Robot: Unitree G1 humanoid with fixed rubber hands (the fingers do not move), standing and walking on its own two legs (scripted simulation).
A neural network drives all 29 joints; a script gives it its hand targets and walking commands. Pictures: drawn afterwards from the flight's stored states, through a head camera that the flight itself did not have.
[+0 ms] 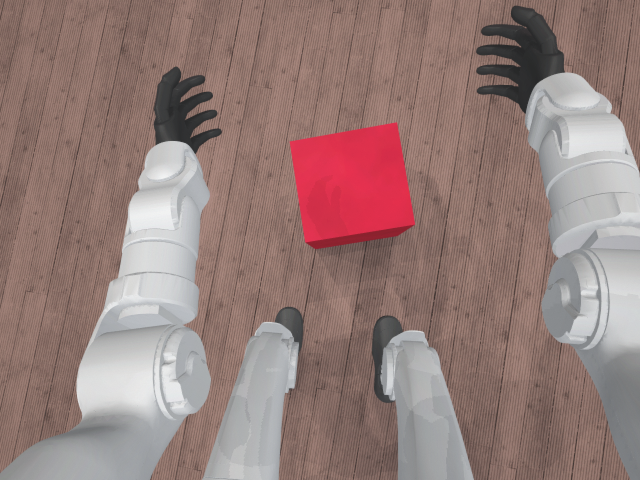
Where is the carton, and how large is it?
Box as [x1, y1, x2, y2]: [290, 122, 414, 248]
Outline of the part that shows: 396,122 290,141 305,242 314,248 319,248 394,236 414,224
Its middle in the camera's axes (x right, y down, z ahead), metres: +0.07 -0.11 +0.86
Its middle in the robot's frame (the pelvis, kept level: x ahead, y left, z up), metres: +0.51 +0.00 -0.52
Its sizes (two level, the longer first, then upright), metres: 0.210 0.200 0.250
